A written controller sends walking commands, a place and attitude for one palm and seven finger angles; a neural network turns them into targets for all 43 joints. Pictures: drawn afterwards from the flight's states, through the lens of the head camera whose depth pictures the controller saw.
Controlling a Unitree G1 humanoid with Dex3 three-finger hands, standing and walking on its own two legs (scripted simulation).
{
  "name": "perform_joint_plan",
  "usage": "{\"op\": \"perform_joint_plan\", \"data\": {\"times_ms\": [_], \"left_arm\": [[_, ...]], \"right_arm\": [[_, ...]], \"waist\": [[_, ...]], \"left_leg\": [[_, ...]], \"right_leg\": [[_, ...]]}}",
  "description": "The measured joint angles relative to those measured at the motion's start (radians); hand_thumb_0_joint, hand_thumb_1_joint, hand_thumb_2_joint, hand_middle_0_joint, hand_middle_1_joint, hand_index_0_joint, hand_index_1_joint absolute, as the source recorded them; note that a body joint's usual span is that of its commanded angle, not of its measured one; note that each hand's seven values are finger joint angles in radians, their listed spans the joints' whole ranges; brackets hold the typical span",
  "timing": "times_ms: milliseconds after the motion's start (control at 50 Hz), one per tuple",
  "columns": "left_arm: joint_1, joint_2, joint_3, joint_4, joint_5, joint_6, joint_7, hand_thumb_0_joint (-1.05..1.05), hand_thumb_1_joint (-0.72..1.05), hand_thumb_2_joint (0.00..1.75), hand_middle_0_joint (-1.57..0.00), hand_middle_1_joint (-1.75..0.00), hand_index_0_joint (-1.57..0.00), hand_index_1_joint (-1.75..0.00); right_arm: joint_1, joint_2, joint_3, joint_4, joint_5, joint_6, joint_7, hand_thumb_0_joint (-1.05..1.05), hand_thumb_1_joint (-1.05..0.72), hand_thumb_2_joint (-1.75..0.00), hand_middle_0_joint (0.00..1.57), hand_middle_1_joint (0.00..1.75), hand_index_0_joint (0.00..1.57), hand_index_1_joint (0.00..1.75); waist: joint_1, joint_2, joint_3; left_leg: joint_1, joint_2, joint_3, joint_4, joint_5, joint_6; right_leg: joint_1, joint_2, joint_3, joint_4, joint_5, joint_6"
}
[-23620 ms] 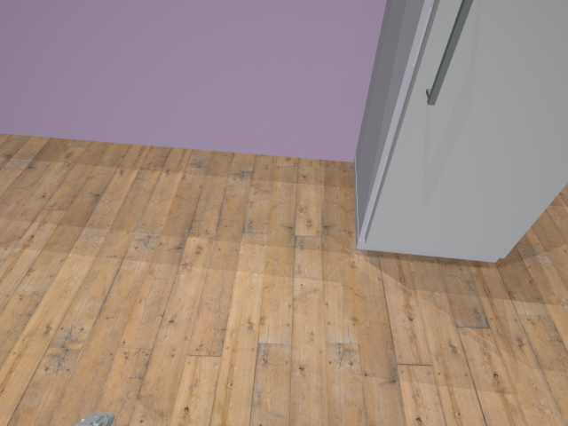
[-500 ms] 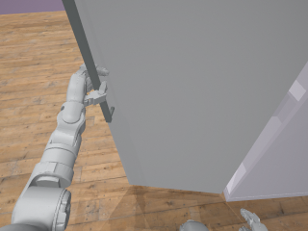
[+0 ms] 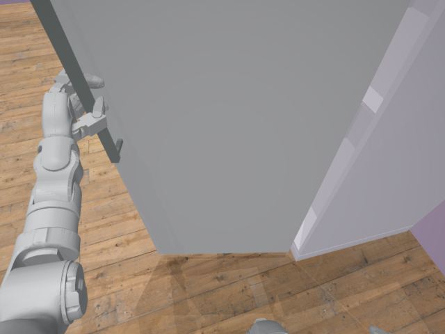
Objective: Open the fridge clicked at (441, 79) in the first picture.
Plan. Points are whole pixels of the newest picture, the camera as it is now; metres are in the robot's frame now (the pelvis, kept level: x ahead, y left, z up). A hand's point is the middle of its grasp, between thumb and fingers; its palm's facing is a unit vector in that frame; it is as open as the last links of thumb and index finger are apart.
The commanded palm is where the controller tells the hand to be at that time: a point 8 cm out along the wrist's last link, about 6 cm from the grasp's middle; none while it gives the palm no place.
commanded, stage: stop walking and hold the door back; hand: left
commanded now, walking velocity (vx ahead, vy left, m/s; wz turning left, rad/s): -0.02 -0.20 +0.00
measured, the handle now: (84, 77) +0.49 +0.22 +0.21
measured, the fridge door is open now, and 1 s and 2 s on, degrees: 76 78 76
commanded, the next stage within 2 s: loosen the grip on the handle in 0.56 s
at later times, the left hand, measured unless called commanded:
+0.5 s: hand (97, 125) +0.43 +0.20 +0.16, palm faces +0.18 -0.96 -0.23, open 5.4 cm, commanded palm +0.39 +0.27 +0.15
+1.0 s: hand (94, 128) +0.43 +0.21 +0.15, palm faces +0.17 -0.96 -0.24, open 11.6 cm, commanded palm +0.39 +0.25 +0.16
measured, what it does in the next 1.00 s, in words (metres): stands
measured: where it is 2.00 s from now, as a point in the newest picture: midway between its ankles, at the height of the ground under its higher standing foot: outside the picture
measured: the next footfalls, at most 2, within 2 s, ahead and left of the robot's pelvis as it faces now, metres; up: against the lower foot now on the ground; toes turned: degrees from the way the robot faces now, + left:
none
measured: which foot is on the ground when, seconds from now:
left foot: down 0.00-1.00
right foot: down 0.00-1.00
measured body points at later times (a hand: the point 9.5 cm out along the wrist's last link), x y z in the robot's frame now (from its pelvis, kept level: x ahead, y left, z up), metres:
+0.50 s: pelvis +0.00 +0.01 +0.01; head +0.02 +0.01 +0.46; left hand +0.41 +0.25 +0.18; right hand +0.13 -0.25 -0.09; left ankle +0.02 +0.12 -0.73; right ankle +0.04 -0.10 -0.73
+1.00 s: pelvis -0.01 +0.00 +0.00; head +0.02 +0.00 +0.45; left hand +0.41 +0.26 +0.17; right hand +0.05 -0.27 -0.11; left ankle +0.02 +0.12 -0.73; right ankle +0.04 -0.10 -0.73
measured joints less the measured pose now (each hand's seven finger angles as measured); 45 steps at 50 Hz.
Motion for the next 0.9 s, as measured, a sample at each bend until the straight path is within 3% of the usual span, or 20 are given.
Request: {"op": "perform_joint_plan", "data": {"times_ms": [60,120,180,220,260,300,520,660,720,760,800,900], "left_arm": [[0.049,-0.017,-0.030,-0.062,0.004,-0.010,0.000,0.00,0.69,0.79,-0.45,-1.40,-0.39,-1.40],[0.065,-0.001,-0.057,-0.105,0.011,-0.001,0.001,-0.01,0.67,0.78,-0.45,-1.40,-0.39,-1.40],[0.065,-0.005,-0.064,-0.099,0.007,0.000,0.004,-0.04,0.66,0.78,-0.45,-1.40,-0.40,-1.40],[0.058,-0.010,-0.072,-0.084,0.002,0.011,0.002,-0.07,0.65,0.78,-0.45,-1.40,-0.41,-1.40],[0.044,-0.017,-0.081,-0.063,0.000,0.020,0.000,-0.08,0.64,0.78,-0.45,-1.40,-0.42,-1.40],[0.039,-0.018,-0.085,-0.051,-0.003,0.026,0.002,-0.09,0.63,0.78,-0.45,-1.40,-0.43,-1.40],[0.150,-0.023,-0.072,-0.164,-0.016,0.011,0.029,-0.07,0.69,0.78,-0.45,-1.40,-0.42,-1.39],[0.166,-0.026,-0.091,-0.180,-0.022,0.000,0.030,-0.07,0.69,0.78,-0.45,-1.40,-0.42,-1.39],[0.019,-0.002,-0.068,-0.037,0.049,0.017,-0.063,-0.09,0.60,0.78,-0.46,-1.40,-0.42,-1.39],[-0.056,0.011,-0.031,0.077,0.028,0.031,-0.098,-0.10,0.53,0.76,-0.46,-1.40,-0.43,-1.39],[-0.064,0.021,0.005,0.112,-0.001,0.001,-0.092,-0.08,0.47,0.73,-0.45,-1.40,-0.43,-1.40],[-0.026,0.030,-0.007,0.111,0.006,-0.100,-0.031,-0.04,0.21,0.59,-0.45,-1.40,-0.36,-1.36]], "right_arm": [[0.009,0.044,0.030,-0.016,0.000,-0.002,0.007,0.01,-0.91,-0.90,0.19,0.30,0.20,0.30],[-0.010,0.082,0.067,-0.020,0.001,0.002,0.014,0.01,-0.90,-0.90,0.20,0.30,0.20,0.30],[-0.057,0.092,0.074,-0.003,0.002,0.008,0.009,0.01,-0.90,-0.90,0.20,0.30,0.20,0.30],[-0.079,0.088,0.077,0.006,0.004,0.009,0.001,0.01,-0.90,-0.90,0.20,0.30,0.20,0.30],[-0.092,0.080,0.083,0.009,0.002,0.008,-0.007,0.01,-0.90,-0.90,0.20,0.30,0.21,0.30],[-0.106,0.079,0.084,0.009,0.000,0.012,-0.013,0.01,-0.90,-0.90,0.20,0.30,0.21,0.30],[-0.102,0.056,0.066,-0.063,-0.001,0.044,-0.010,0.01,-0.90,-0.90,0.20,0.30,0.20,0.30],[-0.069,0.046,0.058,-0.031,-0.001,0.055,-0.021,0.01,-0.90,-0.90,0.20,0.30,0.20,0.30],[-0.049,0.063,0.024,-0.003,-0.028,0.000,0.011,0.01,-0.90,-0.90,0.20,0.30,0.20,0.30],[-0.028,0.062,0.028,0.004,-0.025,-0.032,0.032,0.01,-0.90,-0.90,0.20,0.30,0.20,0.30],[-0.012,0.052,0.036,-0.007,-0.028,-0.049,0.048,0.01,-0.90,-0.90,0.20,0.30,0.20,0.30],[0.039,0.030,0.038,-0.031,-0.018,-0.056,0.076,0.01,-0.90,-0.90,0.20,0.30,0.20,0.30]], "waist": [[0.029,0.030,-0.016],[0.060,0.026,-0.027],[0.053,0.054,-0.024],[0.059,0.061,-0.029],[0.062,0.059,-0.038],[0.063,0.037,-0.039],[0.042,0.028,-0.055],[0.052,0.032,-0.058],[0.071,0.012,-0.048],[0.059,0.002,-0.078],[0.047,0.004,-0.094],[0.036,0.009,-0.118]], "left_leg": [[-0.015,0.038,-0.011,0.014,-0.029,-0.011],[-0.051,0.054,-0.007,0.081,-0.065,-0.026],[-0.072,0.041,-0.054,0.114,-0.119,-0.023],[-0.074,0.011,-0.087,0.126,-0.152,-0.015],[-0.049,-0.007,-0.099,0.072,-0.108,-0.009],[-0.017,-0.020,-0.086,0.017,-0.021,0.001],[-0.007,-0.017,-0.052,-0.016,-0.031,0.013],[-0.009,-0.017,-0.053,-0.029,-0.021,0.015],[-0.026,-0.023,-0.059,-0.032,-0.006,0.013],[-0.059,-0.031,-0.069,-0.034,0.008,0.010],[-0.079,-0.029,-0.067,-0.027,0.010,0.009],[-0.134,-0.025,-0.067,0.021,-0.011,0.010]], "right_leg": [[0.036,0.035,-0.081,-0.027,-0.013,-0.005],[0.092,0.044,-0.100,-0.141,0.118,-0.034],[0.088,0.052,-0.117,-0.133,0.092,-0.061],[0.093,0.051,-0.114,-0.154,0.097,-0.060],[0.099,0.048,-0.110,-0.170,0.108,-0.053],[0.110,0.038,-0.095,-0.179,0.114,-0.043],[0.114,0.044,-0.062,-0.227,0.150,-0.031],[0.116,0.045,-0.063,-0.246,0.164,-0.030],[0.096,0.038,-0.070,-0.236,0.170,-0.038],[0.061,0.030,-0.079,-0.225,0.170,-0.042],[0.039,0.032,-0.078,-0.217,0.172,-0.043],[-0.019,0.034,-0.077,-0.166,0.151,-0.046]]}}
